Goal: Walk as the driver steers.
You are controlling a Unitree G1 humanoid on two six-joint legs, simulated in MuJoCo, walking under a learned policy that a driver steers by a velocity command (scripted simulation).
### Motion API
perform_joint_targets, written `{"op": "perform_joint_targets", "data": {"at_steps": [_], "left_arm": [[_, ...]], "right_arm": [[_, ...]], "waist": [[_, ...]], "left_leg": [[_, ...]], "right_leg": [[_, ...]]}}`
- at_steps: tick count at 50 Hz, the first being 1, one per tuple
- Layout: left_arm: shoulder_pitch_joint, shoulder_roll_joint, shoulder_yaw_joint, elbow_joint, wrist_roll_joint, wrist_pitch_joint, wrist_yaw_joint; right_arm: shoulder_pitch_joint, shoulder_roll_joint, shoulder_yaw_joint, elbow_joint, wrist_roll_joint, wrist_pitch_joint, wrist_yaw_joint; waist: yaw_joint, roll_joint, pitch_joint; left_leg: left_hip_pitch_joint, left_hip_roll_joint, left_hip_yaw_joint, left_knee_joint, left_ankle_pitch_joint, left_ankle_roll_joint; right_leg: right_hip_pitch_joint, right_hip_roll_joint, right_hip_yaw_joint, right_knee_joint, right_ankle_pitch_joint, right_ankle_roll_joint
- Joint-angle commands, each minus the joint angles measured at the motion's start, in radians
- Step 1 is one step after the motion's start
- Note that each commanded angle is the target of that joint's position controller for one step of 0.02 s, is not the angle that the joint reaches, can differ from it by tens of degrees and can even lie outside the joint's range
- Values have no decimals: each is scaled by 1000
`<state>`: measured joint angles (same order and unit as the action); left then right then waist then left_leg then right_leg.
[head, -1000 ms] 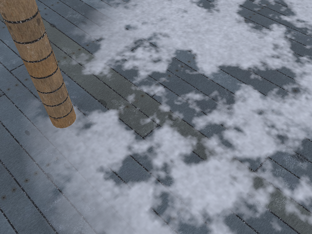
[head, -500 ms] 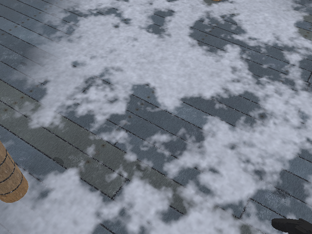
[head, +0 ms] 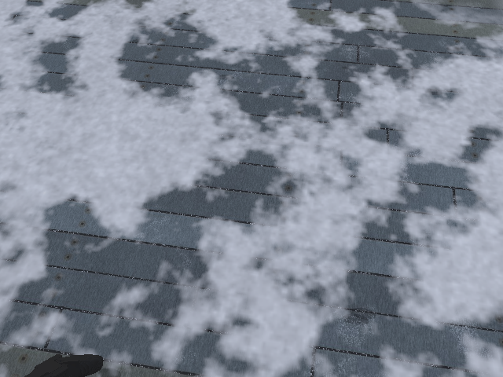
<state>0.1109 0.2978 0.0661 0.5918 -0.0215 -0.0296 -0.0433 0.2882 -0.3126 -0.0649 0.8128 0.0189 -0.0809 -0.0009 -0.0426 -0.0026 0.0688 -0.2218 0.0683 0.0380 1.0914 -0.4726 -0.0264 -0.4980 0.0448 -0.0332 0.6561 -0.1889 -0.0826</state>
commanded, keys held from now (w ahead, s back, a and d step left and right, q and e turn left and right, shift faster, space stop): w+e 0.26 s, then w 0.74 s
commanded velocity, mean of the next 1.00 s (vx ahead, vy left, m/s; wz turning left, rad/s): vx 0.50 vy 0.00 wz -0.29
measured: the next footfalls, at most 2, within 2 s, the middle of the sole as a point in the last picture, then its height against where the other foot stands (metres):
left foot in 0.42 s outside the picture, level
right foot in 0.94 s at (331, 294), level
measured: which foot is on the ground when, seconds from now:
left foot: up 0.00-0.40, down 0.42-0.94, up 0.96-1.00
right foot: down 0.00-0.44, up 0.46-0.92, down 0.94-1.00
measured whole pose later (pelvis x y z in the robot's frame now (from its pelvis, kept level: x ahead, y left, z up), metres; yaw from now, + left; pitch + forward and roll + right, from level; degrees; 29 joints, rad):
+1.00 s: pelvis +0.54 -0.08 +0.01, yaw -15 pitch +2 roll +0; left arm 0.07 0.26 0.04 0.64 -0.01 -0.08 -0.03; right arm 0.38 -0.30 -0.04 0.87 0.02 -0.06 0.01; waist -0.06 0.02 0.03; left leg -0.19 0.00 -0.04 0.93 -0.48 0.01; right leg -0.45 0.02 -0.03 0.55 -0.15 -0.05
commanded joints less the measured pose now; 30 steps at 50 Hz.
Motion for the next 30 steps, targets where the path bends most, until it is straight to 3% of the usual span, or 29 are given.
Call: {"op": "perform_joint_targets", "data": {"at_steps": [1, 2, 3, 5, 7, 11, 15, 18, 20, 21, 22, 23, 24, 25, 26, 28, 30], "left_arm": [[220, 160, 50, -16, 4, -28, 7], [156, 118, 37, -22, 7, -28, 8], [124, 125, 35, -38, 21, -30, 13], [112, 124, 36, -30, 16, -37, 20], [134, 140, 40, -12, 12, -39, 34], [195, 154, 45, 23, 1, -29, 52], [256, 151, 44, 62, -6, -24, 56], [271, 140, 41, 86, 0, -18, 58], [256, 122, 35, 87, 4, -12, 55], [249, 82, 19, 77, 12, -14, 52], [349, 33, 0, 65, 4, -23, 54], [401, 42, -6, 70, -11, -32, 56], [313, 126, 14, 71, -20, -35, 55], [214, 137, 16, 52, -14, -34, 54], [153, 124, 14, 36, 4, -36, 52], [161, 94, 14, 38, 12, -37, 45], [179, 58, 7, 49, 13, -33, 43]], "right_arm": [[-90, -123, -11, -149, 9, -68, 7], [-101, -125, -17, -135, -22, -61, -3], [-70, -127, -20, -138, -26, -50, -1], [-53, -116, -20, -130, -34, -30, 0], [-106, -86, -11, -143, -40, -20, -3], [-262, -40, 10, -178, -34, -24, 8], [-339, -60, 7, -199, -16, -38, 27], [-317, -87, -6, -200, -16, -49, 35], [-206, -108, -23, -174, -23, -54, 27], [-85, -144, -37, -158, -35, -59, 22], [57, -233, -61, -137, -50, -56, 17], [132, -213, -64, -90, -22, -44, 31], [97, -134, -40, -98, -2, -40, 32], [39, -102, -28, -109, -9, -32, 28], [-6, -79, -17, -111, -19, -25, 27], [-45, -56, -6, -109, -31, -27, 25], [-35, -62, -6, -97, -23, -32, 24]], "waist": [[107, -20, -205], [72, 11, -156], [33, -51, -147], [16, -45, -131], [24, -25, -102], [84, -60, -73], [118, -83, -64], [104, -115, -59], [43, -126, -97], [-15, -91, -207], [-22, 116, -370], [-24, 317, -402], [-45, 181, -258], [-40, 100, -158], [-20, 52, -80], [26, 92, -55], [39, 96, -72]], "left_leg": [[-584, 20, -129, 201, 83, 38], [-512, 51, -123, 110, 130, 37], [-450, 60, -132, 84, 157, 26], [-403, 56, -117, 15, 177, -4], [-411, 38, -99, -92, 252, -30], [-353, -19, -92, -397, 509, -41], [-291, -49, -104, -543, 569, -23], [-255, -49, -104, -589, 469, 18], [-98, -70, -63, -649, 423, 66], [106, 16, -136, -623, 441, 121], [479, 219, -462, -621, 372, 266], [581, 333, -808, -765, 102, 349], [484, 309, -766, -802, -52, 307], [362, 269, -625, -812, -11, 268], [239, 221, -519, -843, 90, 254], [119, 164, -410, -885, 248, 242], [89, 140, -332, -915, 345, 250]], "right_leg": [[622, -299, 568, -359, -27, -236], [504, -251, 468, -372, 77, -197], [418, -247, 454, -390, 163, -214], [333, -224, 402, -416, 265, -225], [279, -195, 345, -428, 297, -217], [241, -135, 292, -414, 190, -156], [295, -169, 351, -370, 98, -134], [384, -210, 411, -304, 127, -114], [398, -172, 397, -196, 282, -83], [342, -123, 347, -7, 292, -51], [48, 2, 230, 336, 65, 26], [-186, 51, 202, 560, -385, 60], [-285, -2, 243, 644, -342, 56], [-294, -44, 203, 645, -263, 54], [-277, -77, 169, 584, -202, 53], [-188, -130, 148, 483, -128, 57], [-157, -137, 117, 426, -97, 66]]}}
